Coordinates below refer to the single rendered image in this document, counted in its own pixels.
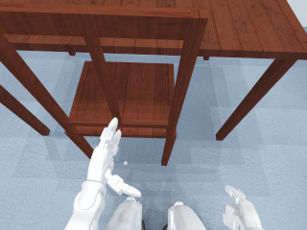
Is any left robot thigh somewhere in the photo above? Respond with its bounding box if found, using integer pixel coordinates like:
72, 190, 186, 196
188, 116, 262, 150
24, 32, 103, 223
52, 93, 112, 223
106, 200, 142, 230

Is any right robot hand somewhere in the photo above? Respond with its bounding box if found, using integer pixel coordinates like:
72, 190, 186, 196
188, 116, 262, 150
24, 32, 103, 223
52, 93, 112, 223
223, 185, 262, 230

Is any left robot hand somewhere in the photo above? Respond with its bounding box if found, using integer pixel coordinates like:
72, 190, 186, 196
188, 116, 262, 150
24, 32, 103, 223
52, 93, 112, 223
86, 117, 142, 197

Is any robot left forearm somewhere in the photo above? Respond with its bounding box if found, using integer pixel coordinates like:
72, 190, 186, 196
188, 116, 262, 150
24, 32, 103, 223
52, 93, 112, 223
64, 180, 106, 230

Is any chair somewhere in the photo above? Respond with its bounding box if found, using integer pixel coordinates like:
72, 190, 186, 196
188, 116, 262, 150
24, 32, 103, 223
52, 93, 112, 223
0, 2, 209, 166

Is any table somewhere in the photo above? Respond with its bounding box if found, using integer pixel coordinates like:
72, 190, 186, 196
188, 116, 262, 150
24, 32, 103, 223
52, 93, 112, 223
0, 0, 307, 141

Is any left robot shin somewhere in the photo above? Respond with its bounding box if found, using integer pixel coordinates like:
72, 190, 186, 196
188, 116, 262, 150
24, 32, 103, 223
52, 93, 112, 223
126, 196, 142, 230

